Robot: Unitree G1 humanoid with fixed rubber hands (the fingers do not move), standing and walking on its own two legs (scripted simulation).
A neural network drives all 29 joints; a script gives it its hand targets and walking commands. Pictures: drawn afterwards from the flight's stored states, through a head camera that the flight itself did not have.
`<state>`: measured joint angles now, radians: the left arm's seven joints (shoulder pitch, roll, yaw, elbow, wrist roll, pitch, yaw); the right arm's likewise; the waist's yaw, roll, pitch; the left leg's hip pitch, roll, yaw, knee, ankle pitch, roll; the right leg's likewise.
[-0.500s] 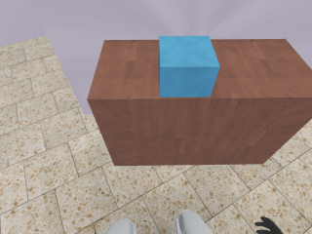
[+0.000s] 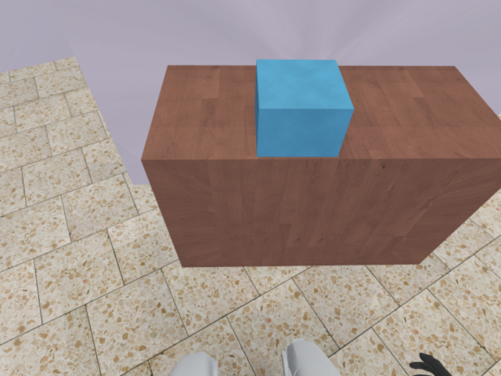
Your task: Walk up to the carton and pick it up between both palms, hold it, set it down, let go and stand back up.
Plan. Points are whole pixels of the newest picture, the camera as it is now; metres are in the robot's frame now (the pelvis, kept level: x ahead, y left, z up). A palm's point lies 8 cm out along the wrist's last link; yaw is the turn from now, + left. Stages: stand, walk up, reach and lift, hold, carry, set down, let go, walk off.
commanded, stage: walk up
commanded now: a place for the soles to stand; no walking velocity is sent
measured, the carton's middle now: (296, 107) +0.71 -0.12 +0.00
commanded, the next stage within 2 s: none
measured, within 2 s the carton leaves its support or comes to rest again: neither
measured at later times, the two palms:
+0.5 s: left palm out of the picture +0.11 +0.25 -0.07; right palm (494, 352) +0.16 -0.38 -0.06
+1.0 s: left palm (124, 317) +0.22 +0.21 -0.06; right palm (495, 324) +0.21 -0.41 -0.07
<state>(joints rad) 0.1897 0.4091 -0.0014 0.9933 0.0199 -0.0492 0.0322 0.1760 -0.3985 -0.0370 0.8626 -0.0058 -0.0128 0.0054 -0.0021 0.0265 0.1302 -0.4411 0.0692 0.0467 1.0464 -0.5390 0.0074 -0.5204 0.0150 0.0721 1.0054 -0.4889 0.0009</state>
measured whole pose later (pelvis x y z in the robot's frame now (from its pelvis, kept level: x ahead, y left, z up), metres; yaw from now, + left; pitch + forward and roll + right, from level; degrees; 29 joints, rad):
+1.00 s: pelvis +0.17 -0.10 +0.04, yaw -3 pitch -4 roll +2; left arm 0.31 0.40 0.00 0.95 0.02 -0.07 -0.03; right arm 0.32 -0.42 -0.04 0.87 -0.01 -0.04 0.02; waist 0.00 -0.01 0.08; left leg -0.43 0.03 -0.02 1.07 -0.46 0.00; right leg -0.33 -0.01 0.00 0.77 -0.36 -0.04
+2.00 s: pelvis +0.34 -0.07 +0.04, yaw -3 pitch -2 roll +1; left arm 0.21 0.39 0.00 0.90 0.02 -0.06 0.00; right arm 0.26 -0.37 -0.04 0.87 -0.01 -0.05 0.01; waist 0.00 -0.03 0.10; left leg -0.35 0.01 0.03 0.76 -0.36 0.00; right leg -0.41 -0.04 -0.01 0.77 -0.32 0.00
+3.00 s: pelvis +0.31 -0.13 +0.04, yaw -2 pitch -3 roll +3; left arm 0.16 0.34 0.00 0.88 0.02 0.02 -0.02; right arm 0.20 -0.39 -0.04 0.88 -0.01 -0.01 -0.05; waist 0.00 -0.02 0.11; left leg -0.36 -0.01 -0.01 0.91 -0.48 -0.01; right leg -0.38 -0.01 -0.05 0.78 -0.35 -0.08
